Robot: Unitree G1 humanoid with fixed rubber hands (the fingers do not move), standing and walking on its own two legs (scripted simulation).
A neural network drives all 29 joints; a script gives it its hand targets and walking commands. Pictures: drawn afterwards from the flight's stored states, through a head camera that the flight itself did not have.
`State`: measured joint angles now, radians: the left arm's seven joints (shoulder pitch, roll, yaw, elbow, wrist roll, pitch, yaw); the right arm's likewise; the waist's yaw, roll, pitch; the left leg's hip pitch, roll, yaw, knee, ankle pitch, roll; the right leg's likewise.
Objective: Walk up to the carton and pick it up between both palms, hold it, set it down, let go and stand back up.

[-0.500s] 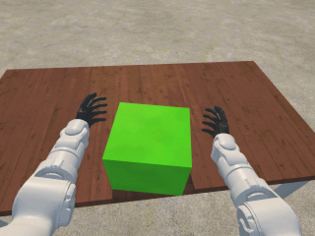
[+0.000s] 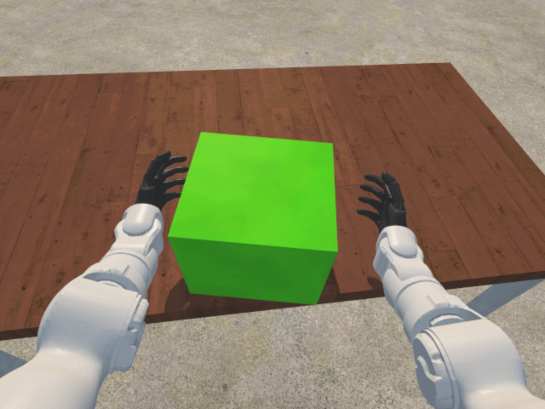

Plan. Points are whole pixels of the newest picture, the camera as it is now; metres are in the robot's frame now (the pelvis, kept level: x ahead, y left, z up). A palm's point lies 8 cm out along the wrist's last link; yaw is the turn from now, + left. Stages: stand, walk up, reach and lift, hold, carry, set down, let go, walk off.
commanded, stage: reach and lift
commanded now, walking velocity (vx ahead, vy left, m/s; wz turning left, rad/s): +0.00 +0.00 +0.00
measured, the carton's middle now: (259, 220) +0.43 -0.01 +0.01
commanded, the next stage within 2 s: none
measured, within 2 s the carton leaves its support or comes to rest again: neither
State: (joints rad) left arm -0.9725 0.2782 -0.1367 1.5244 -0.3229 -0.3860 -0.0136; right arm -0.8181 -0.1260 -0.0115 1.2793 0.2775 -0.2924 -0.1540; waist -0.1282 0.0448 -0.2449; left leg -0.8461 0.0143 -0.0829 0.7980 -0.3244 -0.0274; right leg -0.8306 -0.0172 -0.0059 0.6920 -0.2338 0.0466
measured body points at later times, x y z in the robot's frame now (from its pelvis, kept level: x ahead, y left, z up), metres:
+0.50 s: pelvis +0.00 +0.01 +0.00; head +0.08 +0.03 +0.44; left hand +0.47 +0.14 +0.05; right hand +0.41 -0.16 +0.03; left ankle +0.02 +0.13 -0.70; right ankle +0.04 -0.15 -0.70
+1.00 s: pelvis +0.03 +0.00 +0.03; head +0.11 +0.01 +0.47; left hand +0.46 +0.14 +0.05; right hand +0.40 -0.17 +0.03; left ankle +0.02 +0.13 -0.70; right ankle +0.04 -0.15 -0.70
